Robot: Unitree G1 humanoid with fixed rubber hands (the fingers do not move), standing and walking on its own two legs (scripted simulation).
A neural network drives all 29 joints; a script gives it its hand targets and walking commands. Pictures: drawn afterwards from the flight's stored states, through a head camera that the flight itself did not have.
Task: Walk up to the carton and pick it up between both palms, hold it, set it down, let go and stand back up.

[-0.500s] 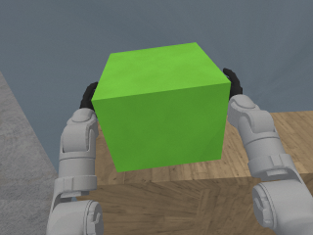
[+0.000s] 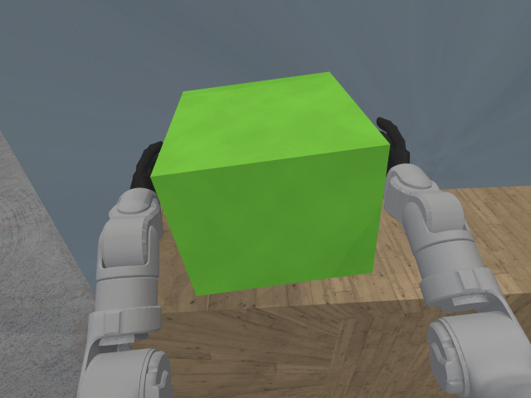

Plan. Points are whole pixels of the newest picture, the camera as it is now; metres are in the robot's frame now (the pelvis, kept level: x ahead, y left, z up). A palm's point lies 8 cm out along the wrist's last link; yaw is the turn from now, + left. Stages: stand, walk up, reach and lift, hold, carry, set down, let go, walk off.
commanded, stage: hold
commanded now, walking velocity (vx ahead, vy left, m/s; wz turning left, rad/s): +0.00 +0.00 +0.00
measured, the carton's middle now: (269, 173) +0.42 +0.00 +0.18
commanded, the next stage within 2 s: none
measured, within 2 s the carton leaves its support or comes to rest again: neither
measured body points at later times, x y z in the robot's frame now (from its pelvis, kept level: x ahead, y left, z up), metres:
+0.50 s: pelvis +0.00 +0.00 +0.00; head -0.07 +0.00 +0.45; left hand +0.36 +0.18 +0.20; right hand +0.38 -0.18 +0.22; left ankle +0.02 +0.11 -0.75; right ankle +0.00 -0.12 -0.75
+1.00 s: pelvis -0.01 +0.00 +0.00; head -0.08 +0.01 +0.44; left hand +0.36 +0.18 +0.20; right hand +0.37 -0.18 +0.22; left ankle +0.02 +0.11 -0.75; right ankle +0.00 -0.12 -0.75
